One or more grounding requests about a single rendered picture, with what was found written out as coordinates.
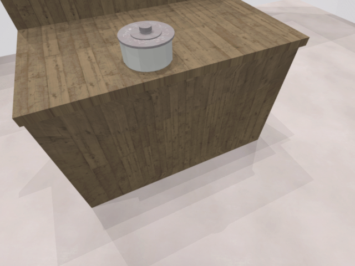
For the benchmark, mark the lid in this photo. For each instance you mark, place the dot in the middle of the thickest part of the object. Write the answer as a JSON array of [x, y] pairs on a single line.
[[131, 36]]

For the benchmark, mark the knob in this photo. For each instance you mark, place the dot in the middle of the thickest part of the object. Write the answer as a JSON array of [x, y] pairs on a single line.
[[145, 27]]

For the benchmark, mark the table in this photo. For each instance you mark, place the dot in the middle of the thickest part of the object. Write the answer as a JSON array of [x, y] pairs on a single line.
[[112, 130]]

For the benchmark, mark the pot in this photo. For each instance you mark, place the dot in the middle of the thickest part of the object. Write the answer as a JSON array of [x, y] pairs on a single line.
[[147, 60]]

